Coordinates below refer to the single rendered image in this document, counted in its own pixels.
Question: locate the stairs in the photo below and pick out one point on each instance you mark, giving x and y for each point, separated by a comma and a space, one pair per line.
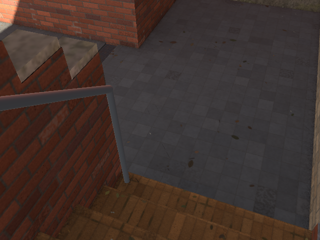
146, 209

